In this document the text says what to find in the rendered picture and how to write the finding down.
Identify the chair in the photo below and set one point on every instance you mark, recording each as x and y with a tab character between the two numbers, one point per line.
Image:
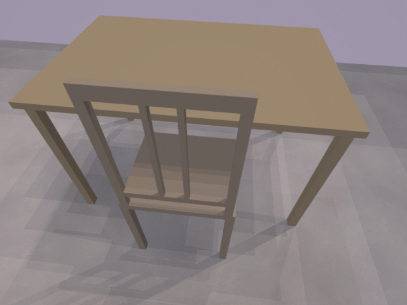
172	173

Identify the table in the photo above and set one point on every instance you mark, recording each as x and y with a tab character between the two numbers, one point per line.
300	87

